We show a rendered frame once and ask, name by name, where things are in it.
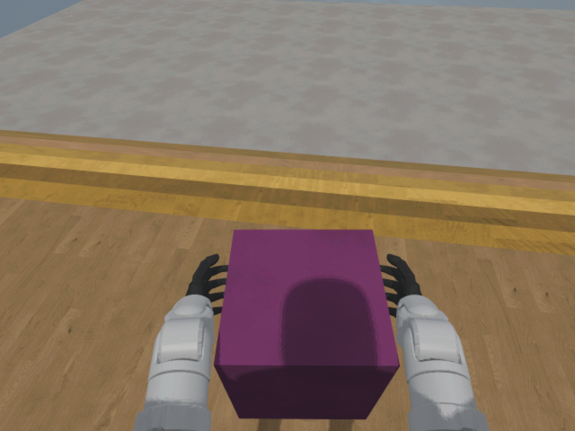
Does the left robot hand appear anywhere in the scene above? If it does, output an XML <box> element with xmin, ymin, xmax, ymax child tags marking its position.
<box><xmin>185</xmin><ymin>254</ymin><xmax>228</xmax><ymax>315</ymax></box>

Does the right robot hand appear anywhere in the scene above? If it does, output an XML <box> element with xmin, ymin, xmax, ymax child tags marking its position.
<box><xmin>380</xmin><ymin>254</ymin><xmax>422</xmax><ymax>318</ymax></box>

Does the carton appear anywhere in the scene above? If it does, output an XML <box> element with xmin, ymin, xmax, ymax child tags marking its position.
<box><xmin>214</xmin><ymin>230</ymin><xmax>400</xmax><ymax>419</ymax></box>

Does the robot right forearm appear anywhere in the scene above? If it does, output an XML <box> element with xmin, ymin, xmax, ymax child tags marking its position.
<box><xmin>396</xmin><ymin>295</ymin><xmax>490</xmax><ymax>431</ymax></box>

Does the robot left forearm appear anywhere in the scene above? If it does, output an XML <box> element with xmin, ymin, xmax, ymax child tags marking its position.
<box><xmin>133</xmin><ymin>295</ymin><xmax>215</xmax><ymax>431</ymax></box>

